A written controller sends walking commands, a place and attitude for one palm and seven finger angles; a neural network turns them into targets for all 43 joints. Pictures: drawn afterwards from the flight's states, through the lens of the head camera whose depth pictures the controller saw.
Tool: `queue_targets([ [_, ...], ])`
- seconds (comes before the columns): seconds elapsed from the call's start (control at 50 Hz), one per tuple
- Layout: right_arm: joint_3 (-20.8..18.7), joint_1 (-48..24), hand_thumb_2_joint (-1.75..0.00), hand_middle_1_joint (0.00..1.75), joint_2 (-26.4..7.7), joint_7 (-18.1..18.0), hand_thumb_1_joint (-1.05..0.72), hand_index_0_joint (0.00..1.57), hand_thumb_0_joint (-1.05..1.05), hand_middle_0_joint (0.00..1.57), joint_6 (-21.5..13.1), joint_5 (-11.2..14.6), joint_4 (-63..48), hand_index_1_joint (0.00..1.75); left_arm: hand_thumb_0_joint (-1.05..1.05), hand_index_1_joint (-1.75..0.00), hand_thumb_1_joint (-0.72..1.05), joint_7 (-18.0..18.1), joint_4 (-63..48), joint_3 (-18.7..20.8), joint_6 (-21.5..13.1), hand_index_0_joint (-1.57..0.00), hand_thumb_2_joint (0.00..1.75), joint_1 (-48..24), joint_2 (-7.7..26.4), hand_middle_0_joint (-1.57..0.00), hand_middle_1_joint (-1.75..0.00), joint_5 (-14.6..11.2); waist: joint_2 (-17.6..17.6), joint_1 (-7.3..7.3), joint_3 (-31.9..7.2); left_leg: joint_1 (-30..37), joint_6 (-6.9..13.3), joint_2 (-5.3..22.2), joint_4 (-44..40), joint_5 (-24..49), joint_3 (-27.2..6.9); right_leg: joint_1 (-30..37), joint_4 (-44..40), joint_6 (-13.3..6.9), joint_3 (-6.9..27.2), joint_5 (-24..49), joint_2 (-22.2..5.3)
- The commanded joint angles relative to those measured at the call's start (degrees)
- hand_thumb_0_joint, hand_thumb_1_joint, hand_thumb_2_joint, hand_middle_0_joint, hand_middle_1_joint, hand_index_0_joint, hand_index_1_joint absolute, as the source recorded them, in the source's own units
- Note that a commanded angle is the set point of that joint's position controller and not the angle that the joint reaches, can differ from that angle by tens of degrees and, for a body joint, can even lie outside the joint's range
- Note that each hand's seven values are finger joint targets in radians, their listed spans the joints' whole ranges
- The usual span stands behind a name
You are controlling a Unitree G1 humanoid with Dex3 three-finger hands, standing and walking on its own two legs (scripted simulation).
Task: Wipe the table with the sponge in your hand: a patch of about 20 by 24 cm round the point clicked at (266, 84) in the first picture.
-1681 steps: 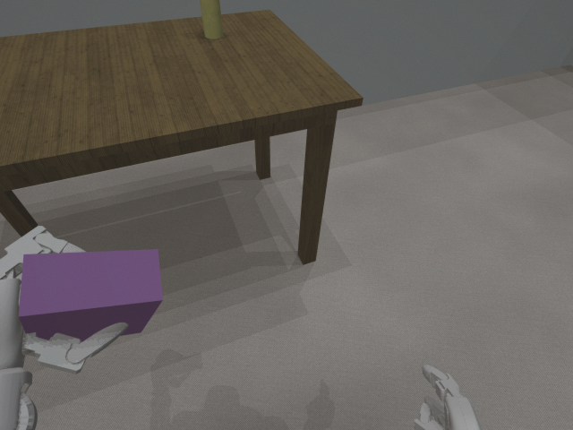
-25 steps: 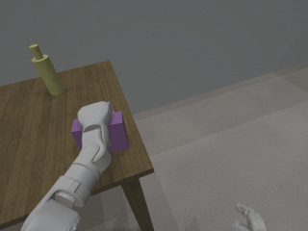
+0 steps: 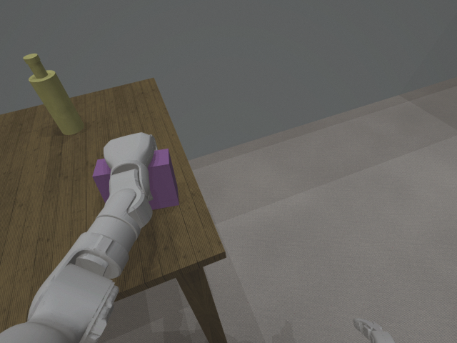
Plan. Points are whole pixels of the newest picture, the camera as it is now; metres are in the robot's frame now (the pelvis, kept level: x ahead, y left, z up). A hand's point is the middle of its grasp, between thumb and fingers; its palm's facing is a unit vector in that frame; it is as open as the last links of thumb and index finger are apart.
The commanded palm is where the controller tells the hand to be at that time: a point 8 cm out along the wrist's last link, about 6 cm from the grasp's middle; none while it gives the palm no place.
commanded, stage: wipe forward along the third lane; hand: left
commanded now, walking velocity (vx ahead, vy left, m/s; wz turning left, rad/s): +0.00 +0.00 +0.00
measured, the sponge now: (142, 189) +0.40 +0.20 +0.06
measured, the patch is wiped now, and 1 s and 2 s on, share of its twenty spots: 1.00 1.00 1.00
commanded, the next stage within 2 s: wipe back along the third lane in 0.38 s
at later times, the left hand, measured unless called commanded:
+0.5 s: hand (135, 158) +0.45 +0.22 +0.10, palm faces -0.05 -0.05 -1.00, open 9.8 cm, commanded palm +0.43 +0.23 +0.13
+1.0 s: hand (132, 166) +0.43 +0.22 +0.10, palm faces +0.05 -0.05 -1.00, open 9.8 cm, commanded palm +0.38 +0.21 +0.13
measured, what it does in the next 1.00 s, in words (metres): stands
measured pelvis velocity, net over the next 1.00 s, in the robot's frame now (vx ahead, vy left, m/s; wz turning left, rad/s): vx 0.02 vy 0.04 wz -0.01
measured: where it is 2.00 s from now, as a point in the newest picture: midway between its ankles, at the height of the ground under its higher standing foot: outside the picture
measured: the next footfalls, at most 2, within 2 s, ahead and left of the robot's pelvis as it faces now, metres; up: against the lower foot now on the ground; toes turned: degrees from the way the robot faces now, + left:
none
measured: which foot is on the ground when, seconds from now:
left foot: down 0.00-1.00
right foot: down 0.00-1.00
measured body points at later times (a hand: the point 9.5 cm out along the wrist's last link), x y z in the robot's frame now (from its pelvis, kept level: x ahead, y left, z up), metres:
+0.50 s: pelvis +0.01 +0.02 +0.00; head +0.02 +0.00 +0.45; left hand +0.45 +0.22 +0.15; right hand +0.12 -0.24 -0.14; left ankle +0.01 +0.15 -0.74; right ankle -0.03 -0.07 -0.74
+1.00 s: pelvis +0.02 +0.04 +0.00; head +0.01 +0.02 +0.45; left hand +0.42 +0.22 +0.15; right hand +0.18 -0.19 -0.12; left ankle +0.01 +0.15 -0.74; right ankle -0.03 -0.07 -0.74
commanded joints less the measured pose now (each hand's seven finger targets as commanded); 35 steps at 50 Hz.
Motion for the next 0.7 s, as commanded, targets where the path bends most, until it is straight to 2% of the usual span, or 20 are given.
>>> queue_targets([
  [0.0,-2.2,-6.1,-0.9,0.3,-6.3,-0.3,-0.9,0.2,0.0,0.2,-1.8,-0.5,-7.5,0.3,0.0,-1.6,0.1,2.1,0.0,2.6,0.0,-1.2,1.3,-16.5,11.2,-1.2,-1.6,3.1,-10.6,-0.5,-9.9,2.1,3.4,-3.9,-0.2,7.7,2.7,5.4,-5.4,2.7,4.1,21.8,-2.4],
  [0.06,-2.4,-5.4,-0.9,0.3,-6.4,-0.2,-0.9,0.2,0.0,0.2,-1.6,-0.6,-7.1,0.3,0.0,-1.6,0.1,2.5,0.7,3.7,-0.5,-1.2,1.3,-19.2,12.5,-1.2,-1.6,3.1,-9.7,-0.71,-10.9,1.8,3.3,-3.9,-0.2,8.4,2.4,5.7,-5.3,2.5,4.0,22.6,-2.3],
  [0.08,-2.2,-5.0,-0.9,0.3,-6.5,-0.2,-0.9,0.2,0.0,0.2,-1.5,-0.5,-6.9,0.3,0.0,-1.6,0.1,2.7,2.6,3.9,-0.5,-1.2,1.3,-18.5,12.9,-1.2,-1.6,3.3,-10.7,-0.84,-9.8,1.4,3.4,-3.8,-0.3,8.0,2.4,5.3,-5.0,2.7,3.7,21.9,-2.3],
  [0.14,-2.3,-4.5,-0.9,0.3,-6.5,-0.1,-0.9,0.2,0.0,0.2,-1.4,-0.6,-6.4,0.3,0.0,-1.6,0.1,2.9,3.7,2.5,-0.6,-1.2,1.3,-22.1,11.7,-1.2,-1.6,3.6,-9.8,-1.77,-9.4,1.8,3.5,-3.7,-0.1,7.9,2.6,3.8,-5.3,2.6,3.3,21.8,-2.3],
  [0.16,-2.5,-4.2,-0.9,0.3,-6.5,-0.1,-0.9,0.2,0.0,0.2,-1.4,-0.7,-6.2,0.3,0.0,-1.6,0.1,2.9,3.3,3.4,-0.8,-1.2,1.3,-23.0,12.4,-1.2,-1.6,3.5,-9.8,-1.53,-11.5,2.0,3.5,-3.7,-0.1,9.0,2.5,5.1,-5.1,2.6,3.4,23.0,-2.3],
  [0.2,-2.5,-3.8,-0.9,0.3,-6.7,-0.1,-0.9,0.2,0.0,0.2,-1.3,-0.8,-6.0,0.3,0.0,-1.6,0.1,3.4,5.4,4.2,-0.9,-1.2,1.3,-22.4,13.6,-1.2,-1.6,4.0,-9.5,-1.48,-11.1,1.5,3.4,-3.7,0.0,8.7,2.6,4.6,-4.8,2.6,3.1,22.1,-2.3],
  [0.22,-2.4,-3.4,-0.9,0.3,-6.6,0.0,-0.9,0.2,0.0,0.2,-1.2,-0.9,-5.9,0.3,0.0,-1.6,0.1,3.5,5.7,3.0,-1.1,-1.2,1.3,-23.6,12.2,-1.2,-1.6,4.0,-9.6,-1.91,-11.1,1.6,3.5,-3.7,0.2,9.0,2.7,4.4,-4.7,2.5,2.9,23.1,-2.3],
  [0.26,-2.8,-3.0,-0.9,0.3,-6.7,0.3,-0.9,0.2,0.0,0.2,-1.1,-1.0,-5.7,0.3,0.0,-1.6,0.1,3.7,6.0,4.2,-1.3,-1.2,1.3,-23.0,12.8,-1.2,-1.6,4.1,-8.5,-1.42,-12.6,1.9,3.3,-3.7,0.3,10.6,2.5,5.2,-4.4,2.2,3.1,24.8,-2.2],
  [0.28,-2.8,-2.6,-0.9,0.3,-6.6,0.3,-0.9,0.2,0.0,0.2,-1.1,-1.0,-5.8,0.3,0.0,-1.6,0.1,3.8,6.3,3.3,-1.4,-1.2,1.3,-23.1,11.7,-1.2,-1.6,4.1,-8.7,-1.79,-12.8,2.0,3.4,-3.6,0.4,10.5,2.6,4.9,-4.1,2.3,2.5,24.4,-2.2],
  [0.34,-2.8,-2.2,-0.9,0.3,-6.7,0.5,-0.9,0.2,0.0,0.2,-1.0,-1.1,-5.7,0.3,0.0,-1.6,0.1,4.3,7.1,3.3,-1.5,-1.2,1.3,-24.1,11.6,-1.2,-1.6,4.2,-9.4,-2.13,-12.1,1.5,3.5,-3.5,0.5,10.0,2.7,4.2,-4.3,2.4,2.4,24.2,-2.1],
  [0.36,-2.9,-2.3,-0.9,0.3,-6.8,0.4,-0.9,0.2,0.0,0.2,-0.9,-1.1,-5.3,0.3,0.0,-1.6,0.1,4.4,7.5,4.4,-1.4,-1.2,1.3,-25.7,12.9,-1.2,-1.6,4.2,-9.1,-2.13,-12.5,1.4,3.3,-3.4,0.2,9.9,2.3,4.1,-4.4,2.3,2.4,23.1,-2.1],
  [0.4,-2.9,-1.5,-0.9,0.3,-6.9,0.4,-0.9,0.2,0.0,0.2,-1.1,-1.1,-4.7,0.3,0.0,-1.6,0.1,4.8,10.0,3.2,-1.1,-1.2,1.3,-27.5,11.8,-1.2,-1.6,4.3,-10.4,-3.21,-10.1,1.0,3.5,-3.2,0.3,8.6,2.5,1.9,-4.6,2.5,1.9,21.2,-2.0],
  [0.44,-2.8,-0.9,-0.9,0.3,-7.3,0.4,-0.9,0.2,0.0,0.2,-1.1,-1.3,-4.4,0.3,0.0,-1.6,0.1,5.1,11.0,5.2,-1.0,-1.2,1.3,-29.1,15.2,-1.2,-1.6,4.6,-10.0,-2.97,-11.9,0.6,3.5,-3.3,0.2,8.4,2.3,2.6,-4.5,2.5,2.0,20.6,-2.0],
  [0.46,-2.9,-1.0,-0.9,0.3,-7.1,0.3,-0.9,0.2,0.0,0.2,-1.0,-1.3,-4.4,0.3,0.0,-1.6,0.1,5.0,10.7,4.9,-1.0,-1.2,1.3,-29.9,14.6,-1.2,-1.6,4.5,-8.7,-2.87,-12.8,0.6,3.3,-3.3,0.1,9.0,2.1,2.8,-4.3,2.3,2.1,20.5,-1.9],
  [0.48,-2.9,-0.8,-0.9,0.3,-6.7,0.5,-0.9,0.2,0.0,0.2,-1.1,-1.2,-4.6,0.3,0.0,-1.6,0.1,5.0,11.2,3.1,-0.9,-1.2,1.3,-29.4,12.0,-1.2,-1.6,4.5,-7.6,-3.04,-12.4,1.3,3.4,-3.2,0.2,9.0,2.3,2.1,-4.2,2.3,1.6,19.9,-1.8],
  [0.5,-3.0,-0.3,-0.9,0.3,-6.8,0.8,-0.9,0.2,0.0,0.2,-1.1,-1.3,-4.6,0.3,0.0,-1.6,0.1,5.1,11.7,3.6,-0.9,-1.2,1.3,-27.7,11.9,-1.2,-1.6,4.6,-7.3,-2.44,-13.1,1.8,3.3,-3.0,0.3,9.7,2.0,2.1,-3.9,2.0,1.2,19.9,-1.6],
  [0.52,-3.2,-0.7,-0.9,0.3,-6.6,0.9,-0.9,0.2,0.0,0.2,-1.1,-1.3,-5.0,0.3,0.0,-1.6,0.1,5.0,11.0,2.6,-1.1,-1.2,1.3,-26.9,10.2,-1.2,-1.6,4.3,-7.0,-2.39,-13.6,2.6,3.4,-3.0,0.4,10.1,2.3,2.3,-4.2,2.0,1.2,20.3,-1.5],
  [0.56,-3.4,-0.6,-0.9,0.3,-6.6,1.1,-0.9,0.2,0.0,0.2,-0.8,-1.4,-5.4,0.3,0.0,-1.6,0.1,4.9,10.3,3.5,-1.2,-1.2,1.3,-25.1,10.1,-1.2,-1.6,3.6,-8.1,-1.73,-15.4,2.7,3.3,-3.0,0.2,11.3,2.1,4.2,-4.0,1.9,1.1,21.7,-1.5],
  [0.62,-3.4,-1.6,-0.9,0.3,-6.4,1.4,-0.9,0.2,0.0,0.2,-0.6,-1.2,-6.2,0.3,0.0,-1.6,0.1,5.4,8.8,2.9,-1.0,-1.2,1.3,-20.2,7.9,-1.2,-1.6,2.7,-8.3,-0.81,-14.2,3.4,3.4,-2.8,-0.1,11.5,2.2,4.1,-4.5,1.7,0.8,21.5,-1.2],
  [0.68,-3.4,-3.0,-0.9,0.3,-6.4,1.7,-0.9,0.2,0.0,0.2,-0.2,-0.8,-6.5,0.3,0.0,-1.6,0.1,5.6,6.8,2.0,0.6,-1.2,1.3,-18.7,6.4,-1.2,-1.6,1.8,-9.3,-0.64,-12.4,3.7,3.3,-2.7,-1.0,10.9,2.0,3.9,-5.1,1.6,0.3,19.6,-0.9],
])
